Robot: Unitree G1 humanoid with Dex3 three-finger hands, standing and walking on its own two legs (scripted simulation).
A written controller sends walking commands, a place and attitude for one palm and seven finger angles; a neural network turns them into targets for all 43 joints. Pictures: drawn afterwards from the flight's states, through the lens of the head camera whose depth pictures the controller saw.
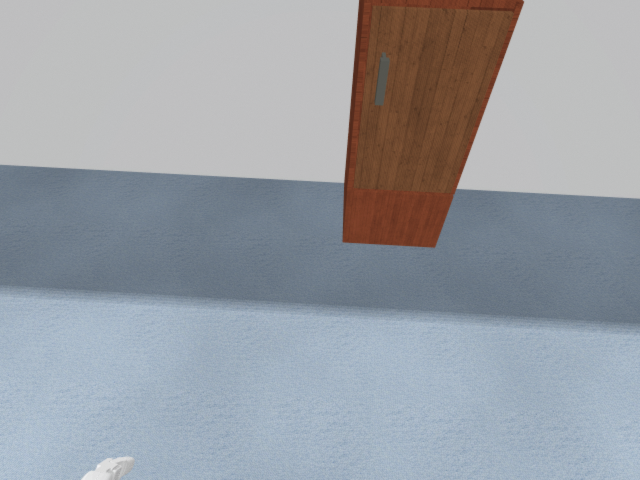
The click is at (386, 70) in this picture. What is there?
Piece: cupboard door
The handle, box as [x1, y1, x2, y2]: [375, 52, 389, 105]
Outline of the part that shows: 384,52 382,52 382,56 380,57 375,94 375,104 382,105 389,59 385,57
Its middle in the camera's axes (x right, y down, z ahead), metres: +0.17 -0.45 +1.08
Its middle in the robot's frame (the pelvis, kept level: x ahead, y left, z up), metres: +1.12 -0.12 -0.02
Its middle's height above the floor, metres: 0.75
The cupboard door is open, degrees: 0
